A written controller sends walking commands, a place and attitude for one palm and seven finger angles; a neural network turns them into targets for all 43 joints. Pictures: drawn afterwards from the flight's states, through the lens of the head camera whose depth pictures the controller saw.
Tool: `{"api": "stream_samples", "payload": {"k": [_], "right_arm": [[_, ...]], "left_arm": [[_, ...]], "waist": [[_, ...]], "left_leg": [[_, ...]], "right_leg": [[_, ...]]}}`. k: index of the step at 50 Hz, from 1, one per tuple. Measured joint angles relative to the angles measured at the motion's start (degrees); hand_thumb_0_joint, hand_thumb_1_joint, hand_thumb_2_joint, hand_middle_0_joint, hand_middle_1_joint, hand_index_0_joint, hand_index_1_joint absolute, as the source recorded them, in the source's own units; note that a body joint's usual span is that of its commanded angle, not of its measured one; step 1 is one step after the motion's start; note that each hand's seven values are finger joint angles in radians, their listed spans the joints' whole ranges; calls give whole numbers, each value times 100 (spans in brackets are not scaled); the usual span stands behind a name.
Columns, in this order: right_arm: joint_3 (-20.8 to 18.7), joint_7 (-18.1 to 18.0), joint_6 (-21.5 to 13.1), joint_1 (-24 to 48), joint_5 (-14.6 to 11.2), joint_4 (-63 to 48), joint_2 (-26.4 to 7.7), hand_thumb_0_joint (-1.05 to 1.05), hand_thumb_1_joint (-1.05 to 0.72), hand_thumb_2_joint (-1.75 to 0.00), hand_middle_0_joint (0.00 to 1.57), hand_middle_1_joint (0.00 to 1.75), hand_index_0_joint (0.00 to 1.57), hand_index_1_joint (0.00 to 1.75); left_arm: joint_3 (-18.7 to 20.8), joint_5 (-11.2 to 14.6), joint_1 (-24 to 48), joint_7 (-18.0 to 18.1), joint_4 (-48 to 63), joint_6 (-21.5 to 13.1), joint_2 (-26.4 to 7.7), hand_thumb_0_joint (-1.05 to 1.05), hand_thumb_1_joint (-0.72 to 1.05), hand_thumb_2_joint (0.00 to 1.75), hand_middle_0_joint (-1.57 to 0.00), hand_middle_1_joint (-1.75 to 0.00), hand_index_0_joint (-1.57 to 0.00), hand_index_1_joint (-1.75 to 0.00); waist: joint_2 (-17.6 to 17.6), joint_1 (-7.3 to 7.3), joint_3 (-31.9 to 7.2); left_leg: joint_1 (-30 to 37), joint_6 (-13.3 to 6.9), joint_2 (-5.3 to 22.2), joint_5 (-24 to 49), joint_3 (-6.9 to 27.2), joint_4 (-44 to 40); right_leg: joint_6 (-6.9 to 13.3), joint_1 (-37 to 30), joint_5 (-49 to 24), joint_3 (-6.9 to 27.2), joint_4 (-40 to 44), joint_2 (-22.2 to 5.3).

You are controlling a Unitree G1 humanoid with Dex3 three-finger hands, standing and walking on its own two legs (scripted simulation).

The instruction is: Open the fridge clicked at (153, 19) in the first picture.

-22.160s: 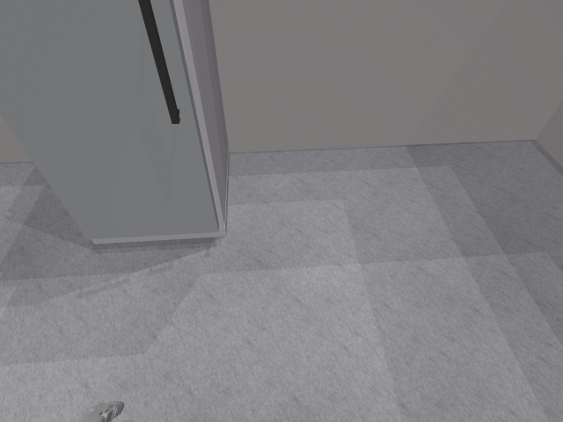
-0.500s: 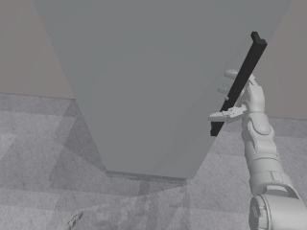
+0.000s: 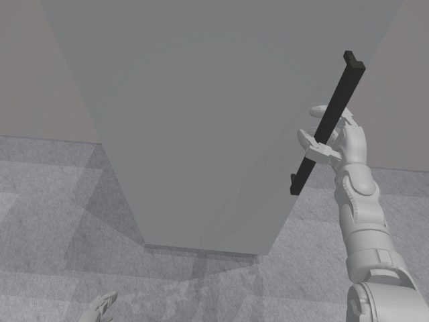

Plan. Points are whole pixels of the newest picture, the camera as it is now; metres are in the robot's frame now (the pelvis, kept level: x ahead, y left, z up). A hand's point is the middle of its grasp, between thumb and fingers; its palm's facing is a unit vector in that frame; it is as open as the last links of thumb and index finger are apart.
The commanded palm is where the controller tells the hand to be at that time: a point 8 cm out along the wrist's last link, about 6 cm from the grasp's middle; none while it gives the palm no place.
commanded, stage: grip the handle and tug to test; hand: right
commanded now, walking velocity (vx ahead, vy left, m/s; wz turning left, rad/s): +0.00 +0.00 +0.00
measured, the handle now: (316, 137) +0.47 -0.16 +0.09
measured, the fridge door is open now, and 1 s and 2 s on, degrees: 0 0 17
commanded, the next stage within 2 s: pull the door a little, standing still in 0.84 s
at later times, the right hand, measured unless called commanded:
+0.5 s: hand (315, 144) +0.42 -0.14 +0.13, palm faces +0.00 +1.00 +0.00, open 5.6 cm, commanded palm +0.38 -0.19 +0.13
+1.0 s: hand (314, 145) +0.42 -0.14 +0.13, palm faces +0.01 +1.00 +0.00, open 5.7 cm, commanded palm +0.38 -0.19 +0.13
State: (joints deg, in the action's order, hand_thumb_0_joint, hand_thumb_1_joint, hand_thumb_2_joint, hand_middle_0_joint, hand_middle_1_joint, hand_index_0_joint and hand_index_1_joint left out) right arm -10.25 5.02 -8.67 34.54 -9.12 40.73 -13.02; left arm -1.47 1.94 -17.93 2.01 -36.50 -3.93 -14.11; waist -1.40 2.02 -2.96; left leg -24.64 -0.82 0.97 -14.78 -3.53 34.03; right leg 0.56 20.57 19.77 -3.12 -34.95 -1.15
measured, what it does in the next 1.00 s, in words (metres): stands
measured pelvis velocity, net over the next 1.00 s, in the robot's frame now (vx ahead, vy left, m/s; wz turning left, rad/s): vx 0.02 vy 0.00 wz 0.02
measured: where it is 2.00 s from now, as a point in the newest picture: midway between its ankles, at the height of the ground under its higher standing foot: outside the picture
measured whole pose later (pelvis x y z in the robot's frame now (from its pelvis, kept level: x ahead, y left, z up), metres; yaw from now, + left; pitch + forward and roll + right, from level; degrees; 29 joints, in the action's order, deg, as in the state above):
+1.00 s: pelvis +0.02 +0.00 +0.00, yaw +1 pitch +5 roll +0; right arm -9.7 3.8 -2.3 24.2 -9.5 25.0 -11.2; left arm -1.0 2.0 -17.4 1.7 -34.6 -2.6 -13.9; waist -2.0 1.5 -3.6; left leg -21.4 -0.5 0.4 -15.7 -2.6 32.1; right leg 0.6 16.7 20.8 -4.0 -32.4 -1.5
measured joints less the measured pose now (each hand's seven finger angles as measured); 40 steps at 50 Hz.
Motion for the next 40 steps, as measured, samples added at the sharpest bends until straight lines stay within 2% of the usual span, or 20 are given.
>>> {"api": "stream_samples", "payload": {"k": [7,17,28,40], "right_arm": [[58,-84,74,-177,3,-250,49,1,-74,-83,39,138,37,137],[91,-33,137,-175,28,-334,90,1,-74,-81,39,139,36,137],[37,31,187,-150,4,-294,40,1,-73,-81,39,139,37,137],[-35,-2,382,-549,-56,-815,42,1,-76,-79,35,140,35,138]], "left_arm": [[23,-3,-10,-31,11,-11,9,1,91,90,-20,-30,-20,-30],[-6,-10,60,8,-21,37,25,1,91,90,-20,-30,-20,-30],[-23,-5,108,35,45,88,15,1,91,90,-20,-30,-20,-30],[1,19,44,2,164,123,2,1,91,90,-20,-30,-20,-30]], "waist": [[-24,-28,-21],[-6,-60,17],[9,-30,16],[-20,-1,-22]], "left_leg": [[61,12,0,-19,14,-23],[119,19,15,-36,-16,-44],[116,11,4,-5,-7,-71],[181,12,-41,-10,81,-128]], "right_leg": [[6,-67,22,-13,28,3],[11,-111,25,21,49,18],[7,-112,0,13,73,11],[2,-232,23,-77,164,-22]]}}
